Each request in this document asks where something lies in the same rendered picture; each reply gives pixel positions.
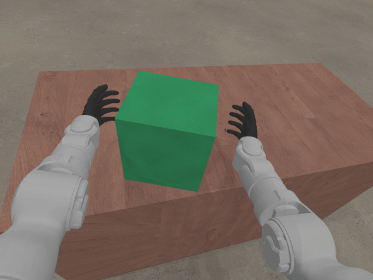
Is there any carton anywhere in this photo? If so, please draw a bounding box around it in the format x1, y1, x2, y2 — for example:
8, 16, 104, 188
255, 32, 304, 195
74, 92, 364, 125
115, 71, 219, 192

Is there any right robot forearm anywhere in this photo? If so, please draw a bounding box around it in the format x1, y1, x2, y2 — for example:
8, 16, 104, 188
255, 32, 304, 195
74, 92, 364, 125
232, 136, 336, 253

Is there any left robot upper arm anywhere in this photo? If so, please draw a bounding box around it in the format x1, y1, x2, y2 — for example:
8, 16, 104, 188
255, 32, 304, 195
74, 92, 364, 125
0, 170, 89, 280

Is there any right robot upper arm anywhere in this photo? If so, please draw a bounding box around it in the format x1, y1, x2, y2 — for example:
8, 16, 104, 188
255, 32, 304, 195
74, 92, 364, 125
262, 213, 373, 280

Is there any left robot forearm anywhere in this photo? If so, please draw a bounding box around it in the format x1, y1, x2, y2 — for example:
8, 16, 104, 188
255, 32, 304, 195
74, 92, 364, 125
10, 115, 100, 223

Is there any right robot hand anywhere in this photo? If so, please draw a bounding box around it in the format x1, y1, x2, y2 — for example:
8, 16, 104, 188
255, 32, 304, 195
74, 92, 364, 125
227, 101, 258, 140

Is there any left robot hand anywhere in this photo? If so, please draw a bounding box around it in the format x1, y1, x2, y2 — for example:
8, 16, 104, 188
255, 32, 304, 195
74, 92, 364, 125
82, 84, 120, 126

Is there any pedestal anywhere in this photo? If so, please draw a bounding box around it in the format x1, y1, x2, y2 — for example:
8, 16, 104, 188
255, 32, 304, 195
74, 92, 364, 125
0, 63, 373, 280

